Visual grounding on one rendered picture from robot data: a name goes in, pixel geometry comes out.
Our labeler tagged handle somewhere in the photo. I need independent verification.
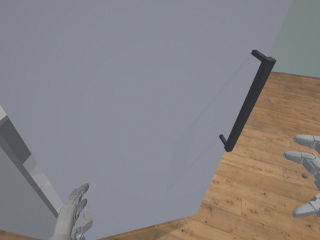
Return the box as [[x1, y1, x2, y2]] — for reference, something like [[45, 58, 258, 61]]
[[219, 49, 276, 152]]

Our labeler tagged robot left hand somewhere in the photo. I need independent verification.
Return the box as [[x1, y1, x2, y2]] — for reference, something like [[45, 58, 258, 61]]
[[52, 183, 93, 240]]

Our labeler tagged robot right hand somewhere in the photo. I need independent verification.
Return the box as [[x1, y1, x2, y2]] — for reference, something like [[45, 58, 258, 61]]
[[283, 134, 320, 218]]

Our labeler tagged fridge door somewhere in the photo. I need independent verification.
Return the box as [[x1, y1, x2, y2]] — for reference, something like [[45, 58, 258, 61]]
[[0, 0, 293, 240]]

